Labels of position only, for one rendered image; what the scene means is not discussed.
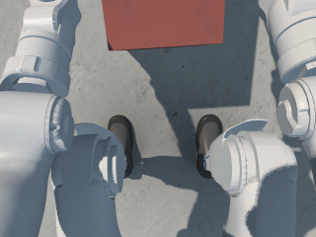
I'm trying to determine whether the right robot foot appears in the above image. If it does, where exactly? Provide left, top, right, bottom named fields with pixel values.
left=196, top=115, right=222, bottom=179

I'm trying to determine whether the left robot forearm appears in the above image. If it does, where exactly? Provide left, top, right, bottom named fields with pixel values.
left=0, top=0, right=82, bottom=99

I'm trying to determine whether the left robot upper arm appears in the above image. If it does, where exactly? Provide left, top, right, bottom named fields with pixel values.
left=0, top=90, right=75, bottom=237

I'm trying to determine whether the carton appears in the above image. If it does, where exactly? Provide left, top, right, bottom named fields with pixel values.
left=101, top=0, right=225, bottom=51

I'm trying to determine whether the right robot upper arm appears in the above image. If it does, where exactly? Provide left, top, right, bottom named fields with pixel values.
left=276, top=75, right=316, bottom=188

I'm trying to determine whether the right robot forearm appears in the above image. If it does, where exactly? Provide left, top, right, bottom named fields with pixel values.
left=258, top=0, right=316, bottom=85

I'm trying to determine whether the left robot shin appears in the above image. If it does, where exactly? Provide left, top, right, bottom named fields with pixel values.
left=51, top=122, right=127, bottom=190

